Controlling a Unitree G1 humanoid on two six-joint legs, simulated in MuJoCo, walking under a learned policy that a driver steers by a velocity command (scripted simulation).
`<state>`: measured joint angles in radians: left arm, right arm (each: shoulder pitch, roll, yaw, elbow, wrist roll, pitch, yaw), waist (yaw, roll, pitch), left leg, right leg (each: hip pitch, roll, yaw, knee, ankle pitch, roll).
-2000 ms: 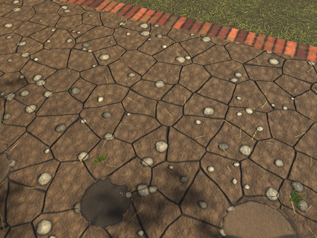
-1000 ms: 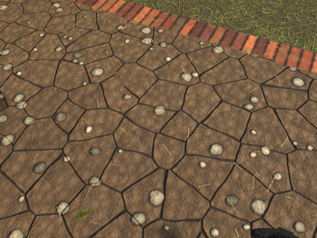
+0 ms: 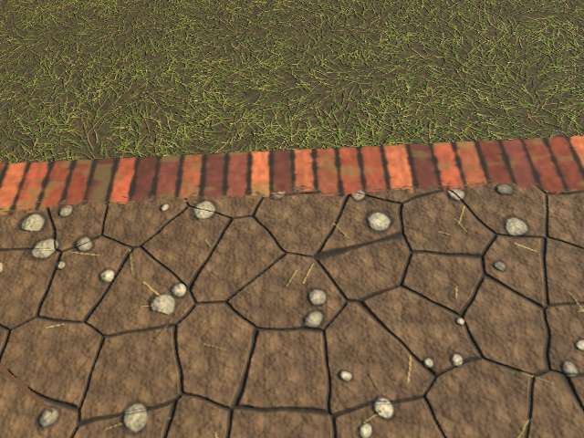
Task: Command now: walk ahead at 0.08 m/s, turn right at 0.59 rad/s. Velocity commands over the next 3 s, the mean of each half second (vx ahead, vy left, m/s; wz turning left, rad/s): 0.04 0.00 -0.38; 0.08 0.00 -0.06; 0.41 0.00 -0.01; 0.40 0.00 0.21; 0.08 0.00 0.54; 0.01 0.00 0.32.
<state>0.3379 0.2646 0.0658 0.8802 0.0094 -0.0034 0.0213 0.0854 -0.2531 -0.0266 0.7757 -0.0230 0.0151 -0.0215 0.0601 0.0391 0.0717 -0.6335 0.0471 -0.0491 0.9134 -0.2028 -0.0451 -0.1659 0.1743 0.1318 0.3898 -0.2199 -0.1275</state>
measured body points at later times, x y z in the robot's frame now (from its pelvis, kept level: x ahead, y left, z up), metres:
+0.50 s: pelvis +0.05 +0.05 +0.00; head +0.08 +0.07 +0.45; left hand +0.21 +0.30 -0.14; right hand +0.09 -0.23 -0.11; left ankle +0.12 +0.13 -0.74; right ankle +0.00 -0.07 -0.71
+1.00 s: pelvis +0.08 +0.04 +0.00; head +0.08 +0.05 +0.45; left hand +0.13 +0.30 -0.15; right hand +0.07 -0.23 -0.13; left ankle +0.12 +0.13 -0.72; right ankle +0.00 -0.06 -0.74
